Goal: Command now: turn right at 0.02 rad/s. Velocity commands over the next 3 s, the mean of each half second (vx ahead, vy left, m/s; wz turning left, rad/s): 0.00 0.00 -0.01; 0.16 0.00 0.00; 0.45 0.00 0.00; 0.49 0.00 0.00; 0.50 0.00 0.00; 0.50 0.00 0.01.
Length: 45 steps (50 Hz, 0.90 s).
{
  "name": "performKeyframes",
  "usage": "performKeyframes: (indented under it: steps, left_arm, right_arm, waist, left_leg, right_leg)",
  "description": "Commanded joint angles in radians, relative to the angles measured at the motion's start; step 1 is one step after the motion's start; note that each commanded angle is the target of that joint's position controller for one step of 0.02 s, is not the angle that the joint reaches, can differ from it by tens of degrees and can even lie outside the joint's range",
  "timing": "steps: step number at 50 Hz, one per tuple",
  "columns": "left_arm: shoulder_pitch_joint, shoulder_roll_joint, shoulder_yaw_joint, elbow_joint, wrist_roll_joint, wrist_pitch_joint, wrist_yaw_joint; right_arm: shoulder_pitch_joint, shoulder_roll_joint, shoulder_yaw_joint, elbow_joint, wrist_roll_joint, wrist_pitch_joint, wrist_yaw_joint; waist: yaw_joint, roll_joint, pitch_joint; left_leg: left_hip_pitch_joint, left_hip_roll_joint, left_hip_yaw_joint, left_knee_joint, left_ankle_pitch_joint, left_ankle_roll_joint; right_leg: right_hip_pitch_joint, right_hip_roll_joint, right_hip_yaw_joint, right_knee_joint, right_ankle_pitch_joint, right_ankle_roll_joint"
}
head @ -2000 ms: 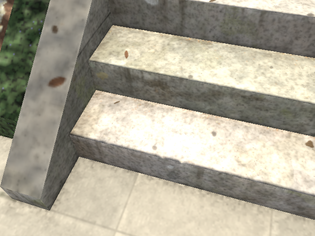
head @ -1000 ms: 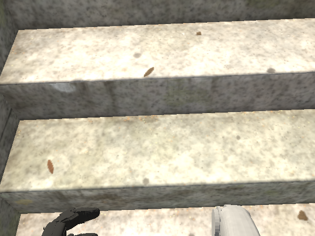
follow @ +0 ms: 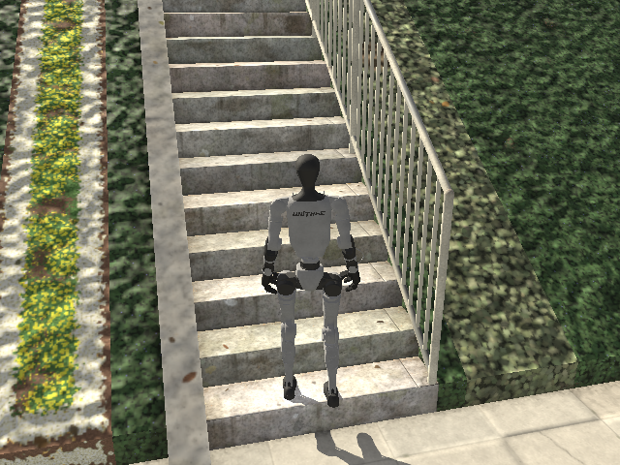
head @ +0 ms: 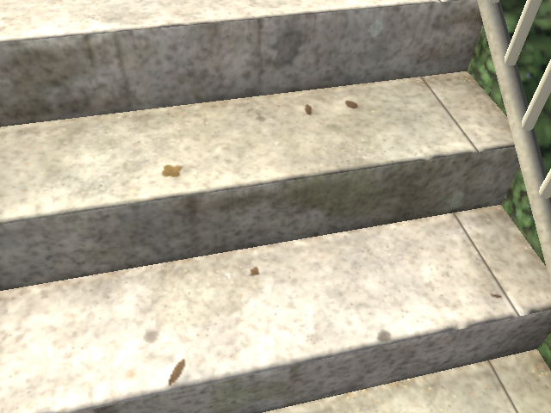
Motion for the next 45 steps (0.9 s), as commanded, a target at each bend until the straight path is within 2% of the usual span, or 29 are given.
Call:
performKeyframes:
  steps: [1,8,15,26,33,35,36,38,40,41,42,43,44,45]
  left_arm:
    - [0.002,0.067,0.025,0.005,-0.004,-0.015,0.005]
    - [0.037,0.083,0.038,0.116,-0.012,-0.007,0.021]
    - [0.062,0.092,0.044,0.187,-0.016,-0.004,0.035]
    - [0.100,0.085,0.048,0.249,-0.020,-0.005,0.043]
    - [0.120,0.084,0.049,0.263,-0.022,-0.008,0.045]
    - [0.139,0.076,0.048,0.272,-0.027,-0.007,0.050]
    - [0.136,0.082,0.051,0.267,-0.032,-0.008,0.053]
    - [0.128,0.082,0.052,0.250,-0.038,-0.017,0.057]
    - [0.126,0.074,0.048,0.244,-0.034,-0.027,0.049]
    - [0.138,0.067,0.046,0.244,-0.032,-0.032,0.043]
    - [0.172,0.048,0.038,0.243,-0.027,-0.036,0.037]
    - [0.217,0.044,0.038,0.252,-0.026,-0.039,0.033]
    - [0.259,0.071,0.044,0.258,-0.023,-0.044,0.032]
    - [0.306,0.116,0.057,0.257,-0.021,-0.049,0.035]
  right_arm:
    - [0.035,-0.087,-0.023,-0.008,-0.003,-0.005,-0.009]
    - [0.030,-0.089,-0.026,0.057,0.000,0.010,-0.014]
    - [0.037,-0.086,-0.025,0.107,0.002,0.019,-0.020]
    - [0.053,-0.086,-0.020,0.155,0.005,0.029,-0.026]
    - [0.059,-0.096,-0.018,0.170,0.007,0.036,-0.033]
    - [0.064,-0.103,-0.020,0.172,0.010,0.039,-0.038]
    - [0.066,-0.129,-0.028,0.168,0.017,0.041,-0.042]
    - [0.110,-0.169,-0.044,0.163,0.023,0.041,-0.046]
    - [0.138,-0.180,-0.053,0.155,0.023,0.037,-0.046]
    - [0.127,-0.184,-0.057,0.146,0.026,0.034,-0.047]
    - [0.063,-0.173,-0.052,0.120,0.035,0.034,-0.046]
    - [-0.002,-0.157,-0.045,0.094,0.037,0.031,-0.043]
    - [-0.037,-0.139,-0.038,0.076,0.042,0.020,-0.038]
    - [-0.063,-0.107,-0.025,0.062,0.044,0.000,-0.028]
  waist:
    - [-0.006,0.065,-0.068]
    - [-0.004,0.040,-0.015]
    - [-0.006,0.039,0.024]
    - [-0.006,0.045,0.049]
    - [-0.007,0.043,0.058]
    - [-0.010,0.059,0.053]
    - [-0.016,0.080,0.061]
    - [-0.032,0.129,0.075]
    - [-0.039,0.138,0.092]
    - [-0.025,0.139,0.104]
    - [0.006,0.119,0.132]
    - [0.045,0.092,0.140]
    - [0.061,0.026,0.137]
    - [0.077,-0.087,0.120]
  left_leg:
    - [0.256,0.112,-0.123,-0.030,0.455,0.080]
    - [0.245,0.104,-0.125,-0.067,0.377,0.084]
    - [0.218,0.088,-0.123,-0.096,0.261,0.078]
    - [0.193,0.074,-0.121,-0.121,0.145,0.075]
    - [0.184,0.073,-0.127,-0.132,0.073,0.069]
    - [0.169,0.077,-0.148,-0.163,-0.153,0.083]
    - [0.154,0.088,-0.174,-0.173,-0.293,0.104]
    - [0.129,0.158,-0.285,-0.197,-0.499,0.160]
    - [0.063,0.199,-0.353,-0.200,-0.558,0.196]
    - [0.023,0.204,-0.358,-0.190,-0.572,0.199]
    - [-0.097,0.175,-0.314,-0.158,-0.517,0.187]
    - [-0.167,0.128,-0.246,-0.102,-0.466,0.167]
    - [-0.259,0.074,-0.177,-0.002,-0.392,0.141]
    - [-0.401,0.007,-0.083,0.175,-0.298,0.103]
  right_leg:
    - [-0.123,-0.065,0.038,-0.066,0.282,0.014]
    - [-0.125,-0.072,0.019,-0.097,0.230,0.021]
    - [-0.129,-0.072,0.006,-0.123,0.200,0.022]
    - [-0.140,-0.070,-0.007,-0.146,0.175,0.021]
    - [-0.164,-0.069,-0.014,-0.147,0.149,0.023]
    - [-0.177,-0.049,-0.038,-0.125,0.048,0.011]
    - [-0.207,-0.027,-0.064,-0.077,-0.030,0.001]
    - [-0.285,-0.014,-0.101,0.027,-0.113,-0.018]
    - [-0.276,-0.014,-0.133,0.059,-0.122,-0.034]
    - [-0.267,-0.015,-0.143,0.051,-0.128,-0.049]
    - [-0.176,-0.007,-0.147,-0.017,-0.110,-0.071]
    - [-0.113,-0.011,-0.132,-0.086,-0.104,-0.095]
    - [-0.037,-0.042,-0.065,-0.106,-0.118,-0.120]
    - [0.072,-0.125,0.067,-0.142,-0.165,-0.159]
